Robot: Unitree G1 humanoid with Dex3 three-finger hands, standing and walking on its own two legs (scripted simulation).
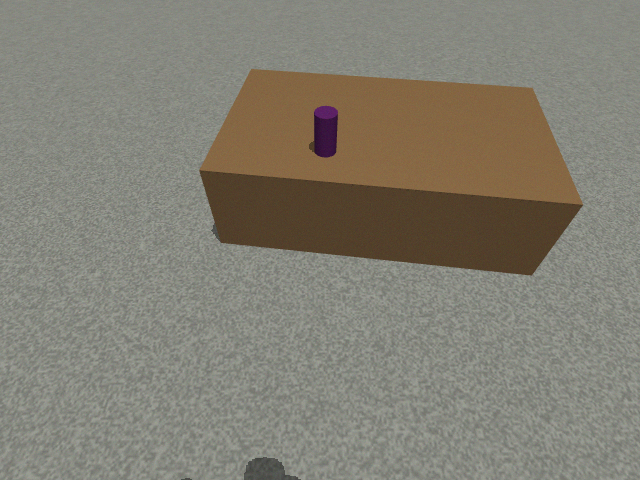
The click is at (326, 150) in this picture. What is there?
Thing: squat round
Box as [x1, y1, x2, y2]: [314, 106, 337, 157]
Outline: 330,106 321,106 316,108 314,111 314,150 316,154 325,157 330,156 335,152 337,111 336,109
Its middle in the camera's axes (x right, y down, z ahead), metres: +0.02 -0.38 +1.35
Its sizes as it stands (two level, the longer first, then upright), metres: 0.079 0.079 0.156
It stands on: a support 0.39 m high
